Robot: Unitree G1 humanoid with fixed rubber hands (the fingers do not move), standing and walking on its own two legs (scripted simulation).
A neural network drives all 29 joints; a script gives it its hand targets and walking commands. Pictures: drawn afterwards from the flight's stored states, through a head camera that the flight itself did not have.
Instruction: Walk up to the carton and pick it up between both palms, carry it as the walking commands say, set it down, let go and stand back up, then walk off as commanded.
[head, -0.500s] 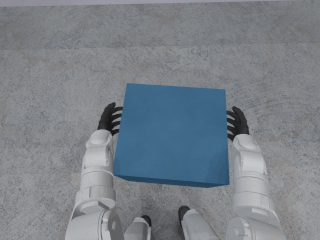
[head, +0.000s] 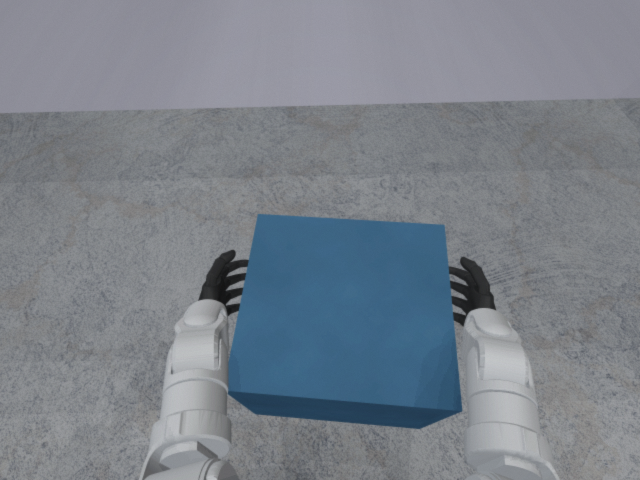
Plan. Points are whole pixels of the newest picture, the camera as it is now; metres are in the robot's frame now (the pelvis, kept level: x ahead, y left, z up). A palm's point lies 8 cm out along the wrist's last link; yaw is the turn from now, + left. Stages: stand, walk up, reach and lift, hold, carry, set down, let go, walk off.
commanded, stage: reach and lift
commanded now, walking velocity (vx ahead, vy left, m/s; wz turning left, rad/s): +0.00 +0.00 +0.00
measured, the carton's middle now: (342, 326) +0.33 -0.03 -0.07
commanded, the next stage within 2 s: hold in 1.80 s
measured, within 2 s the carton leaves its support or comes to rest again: neither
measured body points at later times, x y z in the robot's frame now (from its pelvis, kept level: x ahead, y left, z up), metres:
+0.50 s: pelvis +0.01 +0.00 +0.01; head -0.03 +0.01 +0.46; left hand +0.33 +0.15 +0.05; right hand +0.30 -0.20 +0.05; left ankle +0.00 +0.12 -0.74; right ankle +0.03 -0.13 -0.74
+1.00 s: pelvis +0.02 -0.01 +0.01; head -0.02 -0.01 +0.46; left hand +0.32 +0.16 +0.05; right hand +0.31 -0.19 +0.05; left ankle +0.00 +0.12 -0.74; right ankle +0.03 -0.13 -0.74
